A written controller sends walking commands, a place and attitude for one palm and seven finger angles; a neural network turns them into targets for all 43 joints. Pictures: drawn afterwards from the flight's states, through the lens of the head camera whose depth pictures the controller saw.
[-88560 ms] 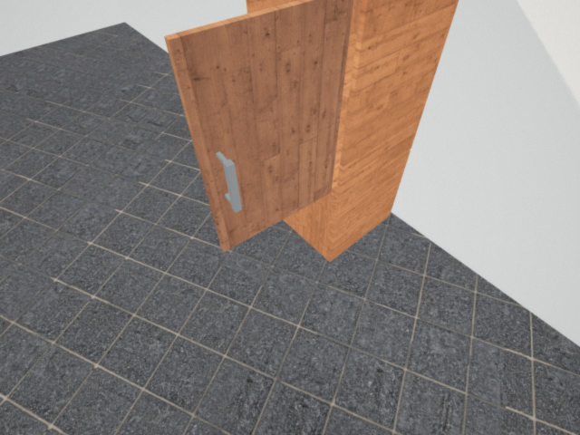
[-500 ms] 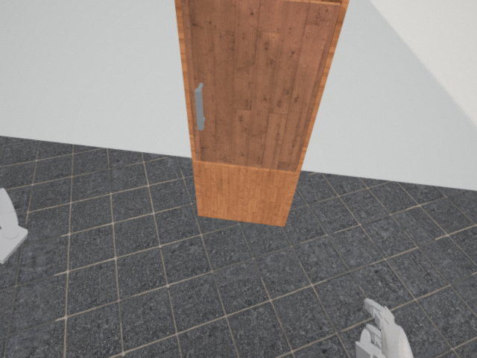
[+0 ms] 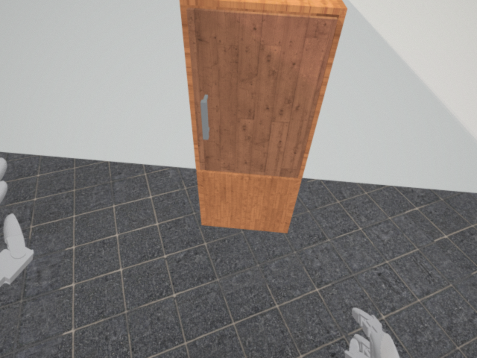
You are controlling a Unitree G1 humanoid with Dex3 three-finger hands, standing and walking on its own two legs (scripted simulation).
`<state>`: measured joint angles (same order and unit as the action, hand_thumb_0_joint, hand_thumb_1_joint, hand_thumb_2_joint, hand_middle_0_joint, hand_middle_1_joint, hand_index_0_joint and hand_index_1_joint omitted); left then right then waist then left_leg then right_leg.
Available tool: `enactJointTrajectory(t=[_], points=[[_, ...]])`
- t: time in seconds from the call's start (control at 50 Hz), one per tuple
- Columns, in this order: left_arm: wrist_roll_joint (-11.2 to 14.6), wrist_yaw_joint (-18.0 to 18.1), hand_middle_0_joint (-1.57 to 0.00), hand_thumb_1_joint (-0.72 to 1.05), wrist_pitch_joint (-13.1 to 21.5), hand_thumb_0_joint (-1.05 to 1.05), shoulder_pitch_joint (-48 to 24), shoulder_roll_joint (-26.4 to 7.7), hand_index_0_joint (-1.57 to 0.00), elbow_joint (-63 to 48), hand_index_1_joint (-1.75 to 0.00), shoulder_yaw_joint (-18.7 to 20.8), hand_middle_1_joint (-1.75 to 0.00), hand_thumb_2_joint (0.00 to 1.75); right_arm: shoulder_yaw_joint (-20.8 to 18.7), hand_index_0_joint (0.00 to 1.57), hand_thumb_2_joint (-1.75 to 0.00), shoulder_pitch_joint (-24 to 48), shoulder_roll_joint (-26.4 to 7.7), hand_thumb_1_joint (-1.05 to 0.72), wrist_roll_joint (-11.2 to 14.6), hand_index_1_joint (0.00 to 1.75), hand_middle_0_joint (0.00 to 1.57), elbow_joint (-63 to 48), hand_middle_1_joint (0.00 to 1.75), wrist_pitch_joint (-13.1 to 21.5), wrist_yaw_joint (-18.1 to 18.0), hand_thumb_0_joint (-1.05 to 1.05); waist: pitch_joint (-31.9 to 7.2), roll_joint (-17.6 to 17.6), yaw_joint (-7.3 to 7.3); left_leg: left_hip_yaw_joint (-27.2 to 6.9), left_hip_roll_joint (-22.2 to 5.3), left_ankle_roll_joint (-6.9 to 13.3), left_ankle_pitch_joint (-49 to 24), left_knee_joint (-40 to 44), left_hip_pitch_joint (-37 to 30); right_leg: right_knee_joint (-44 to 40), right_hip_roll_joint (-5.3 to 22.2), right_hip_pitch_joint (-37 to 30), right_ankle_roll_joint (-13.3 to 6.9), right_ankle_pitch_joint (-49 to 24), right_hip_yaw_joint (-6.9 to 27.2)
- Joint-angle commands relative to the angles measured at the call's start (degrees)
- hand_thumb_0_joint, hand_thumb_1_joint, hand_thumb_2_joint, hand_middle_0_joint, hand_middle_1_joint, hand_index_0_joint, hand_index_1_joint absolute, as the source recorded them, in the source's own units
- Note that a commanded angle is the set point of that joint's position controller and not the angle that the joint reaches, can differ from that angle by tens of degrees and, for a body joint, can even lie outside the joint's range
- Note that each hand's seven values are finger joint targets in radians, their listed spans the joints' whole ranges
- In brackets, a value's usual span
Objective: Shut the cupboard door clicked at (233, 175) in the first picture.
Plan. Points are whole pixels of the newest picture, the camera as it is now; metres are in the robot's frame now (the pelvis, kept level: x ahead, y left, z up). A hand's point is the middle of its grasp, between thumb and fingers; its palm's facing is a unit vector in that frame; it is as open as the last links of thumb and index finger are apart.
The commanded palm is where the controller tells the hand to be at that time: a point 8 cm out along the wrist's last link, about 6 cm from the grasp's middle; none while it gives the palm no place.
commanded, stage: stop stepping back and stand still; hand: left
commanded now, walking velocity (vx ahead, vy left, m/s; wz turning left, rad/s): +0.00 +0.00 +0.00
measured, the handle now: (205, 117) +0.87 +0.14 -0.07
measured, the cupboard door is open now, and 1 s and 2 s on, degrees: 0 0 0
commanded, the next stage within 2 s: let the arm hang, fingers relaxed in 0.38 s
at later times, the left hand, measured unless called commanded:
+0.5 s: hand (9, 283) +0.17 +0.29 +0.14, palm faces +0.45 -0.78 -0.44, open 7.4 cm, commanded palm none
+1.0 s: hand out of the picture -0.04 +0.21 -0.17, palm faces +0.04 -0.97 -0.22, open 7.2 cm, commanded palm none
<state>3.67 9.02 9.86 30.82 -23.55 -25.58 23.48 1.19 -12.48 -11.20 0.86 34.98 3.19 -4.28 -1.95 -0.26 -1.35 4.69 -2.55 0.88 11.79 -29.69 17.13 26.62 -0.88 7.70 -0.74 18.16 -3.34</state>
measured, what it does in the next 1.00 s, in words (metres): stands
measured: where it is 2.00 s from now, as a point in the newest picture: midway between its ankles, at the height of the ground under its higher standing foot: outside the picture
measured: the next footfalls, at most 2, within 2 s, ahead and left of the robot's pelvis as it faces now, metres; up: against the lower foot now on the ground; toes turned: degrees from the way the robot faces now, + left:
none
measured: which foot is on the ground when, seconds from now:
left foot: down 0.00-1.00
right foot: down 0.00-1.00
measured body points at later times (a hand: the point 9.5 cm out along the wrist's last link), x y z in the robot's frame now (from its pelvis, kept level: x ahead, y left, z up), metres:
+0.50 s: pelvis -0.01 +0.01 +0.00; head -0.02 +0.01 +0.45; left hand +0.15 +0.32 +0.17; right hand +0.15 -0.21 -0.09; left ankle +0.05 +0.11 -0.74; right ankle -0.04 -0.11 -0.74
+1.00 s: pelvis -0.02 +0.01 +0.00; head +0.01 +0.02 +0.45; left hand -0.04 +0.26 -0.15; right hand +0.00 -0.25 -0.14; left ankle +0.04 +0.11 -0.74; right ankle -0.04 -0.11 -0.74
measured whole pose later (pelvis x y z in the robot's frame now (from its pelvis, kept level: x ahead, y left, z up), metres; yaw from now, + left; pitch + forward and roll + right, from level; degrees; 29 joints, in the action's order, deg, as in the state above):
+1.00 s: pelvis -0.02 +0.01 +0.00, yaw +3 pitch -1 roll -1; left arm -0.6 0.1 -1.4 18.5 -13.9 60.0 0.6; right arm 0.0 -15.2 -13.6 -1.0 60.0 -2.1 -0.9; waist 4.3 0.3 -0.3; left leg 2.5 -0.5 2.0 8.5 -27.3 17.8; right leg 25.7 0.0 8.0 -0.6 16.6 -4.7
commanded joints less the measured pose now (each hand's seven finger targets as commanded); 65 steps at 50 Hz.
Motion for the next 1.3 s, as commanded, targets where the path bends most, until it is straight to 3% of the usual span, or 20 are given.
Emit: enactJointTrajectory(t=[0.0, 0.06, 0.14, 0.2, 0.3, 0.42, 0.44, 0.46, 0.48, 0.5, 0.56, 0.6, 0.62, 0.66, 0.74, 0.8, 0.9, 0.92, 1.04, 1.28], points=[[0.02, 0.76, -0.2, 0.9, 2.76, 0.0, -1.33, -8.37, -0.2, -9.58, -0.3, 5.73, -0.3, 0.9, -2.51, 0.2, -0.9, 5.14, -7.11, -0.9, -0.14, 0.3, 0.2, -8.95, 0.3, 2.97, -0.27, 0.0, 1.69, -3.42, 0.6, -6.91, -3.78, -0.02, 5.97, 8.9, -0.28, -8.13, 3.62, 6.17, 0.31, -0.43, 4.92], [-0.55, 1.01, -0.2, 0.9, 3.19, 0.0, -3.67, -9.13, -0.2, -11.48, -0.3, 5.86, -0.3, 0.9, -2.41, 0.2, -0.9, 5.6, -7.16, -0.9, -0.32, 0.3, 0.2, -9.49, 0.3, 3.55, -0.72, 0.0, 2.39, -6.37, 0.69, -8.55, -4.22, 0.16, 13.89, 13.16, 1.77, -7.32, 2.22, 5.56, 0.62, 3.35, 3.45], [-1.22, 1.47, -0.2, 0.9, 3.63, 0.0, -5.82, -9.72, -0.2, -15.12, -0.3, 6.12, -0.3, 0.9, -2.29, 0.2, -0.9, 5.24, -7.14, -0.9, -0.67, 0.3, 0.2, -9.52, 0.3, 4.82, -1.27, 0.0, -0.06, -11.2, 1.03, -10.85, -5.27, 0.42, 20.84, 18.69, 4.42, -2.63, 0.28, 0.28, 0.96, 1.28, 1.19], [-1.35, 1.71, -0.2, 0.9, 3.49, 0.0, -4.01, -9.46, -0.2, -14.43, -0.3, 6.46, -0.3, 0.9, -2.42, 0.2, -0.9, 4.88, -6.9, -0.9, -0.74, 0.3, 0.2, -9.28, 0.3, 5.53, -1.19, 0.0, -1.63, -10.56, 1.34, -9.84, -4.68, 0.32, 20.02, 17.86, 4.24, -3.11, 0.27, -1.43, 0.72, -0.05, 1.34], [-0.6, 1.56, -0.2, 0.9, 2.96, 0.0, -0.47, -8.15, -0.2, -11.51, -0.3, 6.09, -0.3, 0.9, -2.77, 0.2, -0.9, 4.59, -6.78, -0.9, -0.61, 0.3, 0.2, -8.2, 0.3, 5.46, -0.48, 0.0, -2.63, -1.12, 1.02, -6.83, -1.86, -0.76, 8.86, 9.21, -1.4, -9.71, 3.32, 3.53, -0.53, 1.06, 5.45], [-0.77, 1.52, -0.2, 0.9, 2.11, 0.0, -4.35, -8.61, -0.2, -8.89, -0.3, 5.28, -0.3, 0.9, -2.7, 0.2, -0.9, 5.44, -7.39, -0.9, -0.63, 0.3, 0.2, -7.02, 0.3, 5.1, -0.8, 0.0, -1.15, -2.04, 0.97, -7.06, -2.76, -0.49, 2.59, 8.3, -4.49, -9.66, 3.45, 6.66, 0.27, -2.55, 5.3], [-0.88, 1.38, -0.2, 0.9, 2.15, 0.0, -5.31, -7.45, -0.2, -8.68, -0.3, 3.95, -0.3, 0.9, -2.46, 0.2, -0.9, 5.21, -7.05, -0.9, -0.48, 0.3, 0.2, -7.11, 0.3, 4.98, -0.85, 0.0, -0.06, -2.6, 0.84, -7.18, -2.89, -0.44, 2.91, 8.73, -3.86, -9.44, 3.34, 6.84, 0.35, -2.23, 4.95], [-5.27, -6.88, -0.2, 0.9, -5.51, 0.0, -4.79, 1.28, -0.2, 32.57, -0.3, -17.45, -0.3, 0.9, -5.03, 0.2, -0.9, 7.94, -17.86, -0.9, -0.76, 0.3, 0.2, 5.5, 0.3, 7.82, 4.59, 0.0, 3.3, -3.17, -0.34, -8.57, -4.83, 0.45, -13.22, -0.58, 1.52, 0.5, 6.68, 10.35, -1.21, -11.82, 1.48], [-4.84, -8.09, -0.2, 0.9, -9.58, 0.0, -5.39, 1.38, -0.2, 33.78, -0.3, -16.63, -0.3, 0.9, -5.25, 0.2, -0.9, 3.73, -15.57, -0.9, -0.58, 0.3, 0.2, 5.84, 0.3, 3.96, 4.69, 0.0, -0.38, -3.38, 0.11, -6.57, -4.73, 0.27, -14.69, 0.13, -2.15, -0.05, 6.33, 9.95, -1.44, -10.01, 4.57], [-4.69, -8.41, -0.2, 0.9, -10.63, 0.0, -5.81, 1.62, -0.2, 33.22, -0.3, -16.89, -0.3, 0.9, -4.91, 0.2, -0.9, 3.15, -15.0, -0.9, -0.64, 0.3, 0.2, 4.79, 0.3, 2.79, 4.48, 0.0, 0.31, -3.51, 0.36, -6.52, -5.14, 0.77, -12.4, 0.33, -1.84, 0.36, 5.91, 10.71, -1.24, -6.84, 3.9], [-5.19, -8.9, -0.2, 0.9, -9.74, 0.0, -9.81, 0.44, -0.2, 41.33, -0.3, -17.71, -0.3, 0.9, -3.71, 0.2, -0.9, 4.08, -14.92, -0.9, -1.46, 0.3, 0.2, 5.97, 0.3, 0.8, 4.43, 0.0, -0.56, 4.89, 1.49, -9.81, -5.24, 2.44, -11.04, 1.24, 1.72, 1.33, 5.1, 7.74, -1.85, -4.9, 4.07], [-5.33, -8.93, -0.2, 0.9, -9.52, 0.0, -12.48, -0.45, -0.2, 47.91, -0.3, -18.4, -0.3, 0.9, -3.26, 0.2, -0.9, 4.22, -14.25, -0.9, -1.81, 0.3, 0.2, 6.86, 0.3, -0.34, 4.48, 0.0, 0.01, 11.09, 1.06, -9.86, -3.39, 2.0, -8.57, -0.11, -0.05, -1.03, 7.2, 9.57, -3.08, -4.56, 6.63], [-5.3, -8.81, -0.2, 0.9, -9.54, 0.0, -13.41, -0.82, -0.2, 51.21, -0.3, -18.91, -0.3, 0.9, -3.13, 0.2, -0.9, 3.71, -13.91, -0.9, -1.93, 0.3, 0.2, 7.26, 0.3, -1.0, 4.57, 0.0, 0.31, 11.81, 0.69, -9.15, -2.68, 1.63, -9.13, -0.9, -1.57, -1.6, 8.16, 10.78, -3.86, -5.26, 7.53], [-4.97, -8.48, -0.2, 0.9, -9.97, 0.0, -14.75, 0.21, -0.2, 57.13, -0.3, -20.13, -0.3, 0.9, -2.49, 0.2, -0.9, 3.0, -11.85, -0.9, -2.26, 0.3, 0.2, 9.11, 0.3, -2.17, 4.62, 0.0, 0.52, 8.26, 0.35, -8.12, -1.54, 1.07, -8.85, -0.96, -3.33, -2.31, 9.13, 11.43, -4.18, -4.88, 8.04], [-4.7, -8.15, -0.2, 0.9, -10.09, 0.0, -13.89, 1.1, -0.2, 67.54, -0.3, -21.07, -0.3, 0.9, -2.11, 0.2, -0.9, 2.68, -11.33, -0.9, -2.39, 0.3, 0.2, 12.75, 0.3, -2.84, 4.28, 0.0, 0.28, -5.85, 1.11, -10.44, -2.9, 1.38, -6.35, 5.07, -2.03, -2.16, 6.64, 6.16, -2.5, -2.01, 6.78], [-4.66, -8.14, -0.2, 0.9, -9.81, 0.0, -12.01, 2.29, -0.2, 73.67, -0.3, -20.24, -0.3, 0.9, -2.51, 0.2, -0.9, 2.15, -10.62, -0.9, -2.42, 0.3, 0.2, 15.33, 0.3, -2.97, 3.65, 0.0, -0.37, -10.98, 1.71, -10.49, -2.75, 1.34, -1.72, 6.95, -1.35, -3.94, 6.54, 2.82, -2.94, -2.3, 6.47], [-4.44, -8.34, -0.2, 0.9, -9.49, 0.0, -12.7, 1.58, -0.2, 80.37, -0.3, -20.72, -0.3, 0.9, -3.11, 0.2, -0.9, -0.14, -11.16, -0.9, -1.88, 0.3, 0.2, 19.4, 0.3, -3.08, 3.03, 0.0, 0.18, -7.62, 1.31, -10.88, -3.36, 1.36, -0.62, 8.04, -4.2, -6.73, 6.77, 2.82, -3.36, -2.55, 6.26], [-4.49, -8.35, -0.2, 0.9, -9.4, 0.0, -12.84, 1.47, -0.2, 81.24, -0.3, -20.73, -0.3, 0.9, -3.36, 0.2, -0.9, -0.64, -11.66, -0.9, -1.72, 0.3, 0.2, 19.76, 0.3, -3.16, 2.94, 0.0, 0.88, -4.59, 1.21, -10.97, -3.64, 1.43, -0.93, 8.04, -4.8, -7.41, 6.62, 3.27, -3.37, -2.32, 6.14], [-4.5, -8.15, -0.2, 0.9, -9.23, 0.0, -13.48, 1.99, -0.2, 85.84, -0.3, -21.24, -0.3, 0.9, -3.49, 0.2, -0.9, -1.7, -11.38, -0.9, -1.62, 0.3, 0.2, 23.51, 0.3, -3.24, 2.81, 0.0, 4.82, 2.19, 0.67, -9.69, -3.67, 1.37, -0.19, 9.43, -6.62, -10.04, 7.24, 6.02, -3.21, 0.21, 6.17], [-4.68, -7.99, -0.2, 0.9, -9.32, 0.0, -14.47, 1.31, -0.2, 88.0, -0.3, -21.36, -0.3, 0.9, -3.36, 0.2, -0.9, 0.67, -11.57, -0.9, -1.74, 0.3, 0.2, 25.88, 0.3, -2.91, 3.01, 0.0, 6.99, 1.43, 1.18, -9.6, -3.78, 1.35, 1.55, 13.3, -6.72, -10.22, 7.02, 5.59, -2.1, -0.66, 6.06]])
